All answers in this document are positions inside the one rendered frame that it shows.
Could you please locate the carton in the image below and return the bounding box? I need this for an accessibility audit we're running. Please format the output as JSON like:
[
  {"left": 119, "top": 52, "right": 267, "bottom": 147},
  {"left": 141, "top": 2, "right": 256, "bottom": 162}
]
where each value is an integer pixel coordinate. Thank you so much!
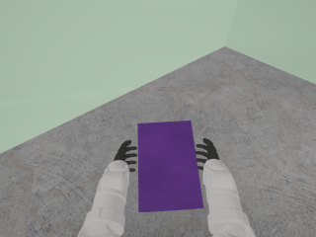
[{"left": 137, "top": 120, "right": 203, "bottom": 212}]

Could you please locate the robot right hand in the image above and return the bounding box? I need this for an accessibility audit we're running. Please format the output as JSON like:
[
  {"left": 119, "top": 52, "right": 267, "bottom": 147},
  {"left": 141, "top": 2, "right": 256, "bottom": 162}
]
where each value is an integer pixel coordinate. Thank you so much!
[{"left": 196, "top": 138, "right": 219, "bottom": 170}]

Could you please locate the left robot forearm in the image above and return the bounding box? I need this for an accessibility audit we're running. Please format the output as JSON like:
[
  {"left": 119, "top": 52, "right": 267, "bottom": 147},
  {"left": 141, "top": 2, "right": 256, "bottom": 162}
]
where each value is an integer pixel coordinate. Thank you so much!
[{"left": 77, "top": 160, "right": 129, "bottom": 237}]

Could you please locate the robot left hand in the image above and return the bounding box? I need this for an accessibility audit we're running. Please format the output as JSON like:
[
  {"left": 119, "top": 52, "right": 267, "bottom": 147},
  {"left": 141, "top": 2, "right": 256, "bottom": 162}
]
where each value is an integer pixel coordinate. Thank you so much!
[{"left": 114, "top": 140, "right": 137, "bottom": 172}]

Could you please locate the right robot forearm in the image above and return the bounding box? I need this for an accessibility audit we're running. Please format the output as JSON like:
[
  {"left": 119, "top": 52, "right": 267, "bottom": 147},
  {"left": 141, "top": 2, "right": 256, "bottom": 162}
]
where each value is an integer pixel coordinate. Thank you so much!
[{"left": 202, "top": 159, "right": 256, "bottom": 237}]

